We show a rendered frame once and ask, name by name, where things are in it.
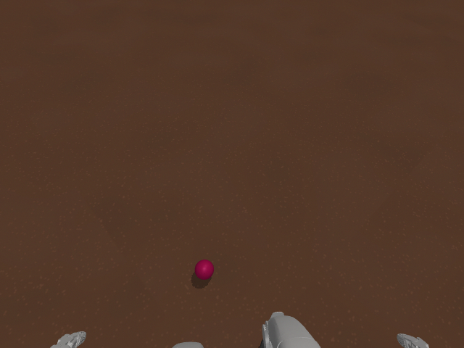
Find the right robot hand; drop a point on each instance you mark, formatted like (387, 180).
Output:
(411, 342)

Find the ball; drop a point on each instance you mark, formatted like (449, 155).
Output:
(204, 269)

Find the left robot hand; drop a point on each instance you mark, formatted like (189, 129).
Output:
(71, 341)

